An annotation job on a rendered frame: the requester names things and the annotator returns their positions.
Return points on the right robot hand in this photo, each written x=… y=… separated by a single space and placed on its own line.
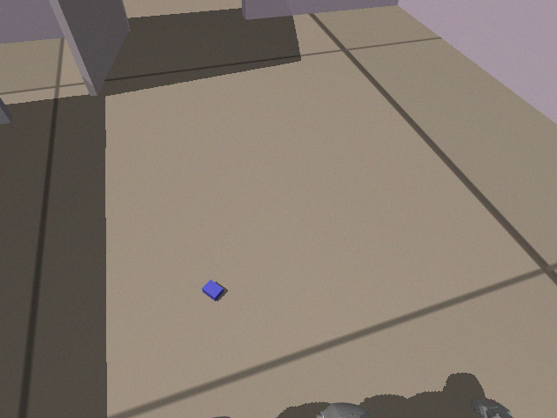
x=488 y=409

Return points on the small box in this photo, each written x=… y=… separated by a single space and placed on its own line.
x=213 y=290

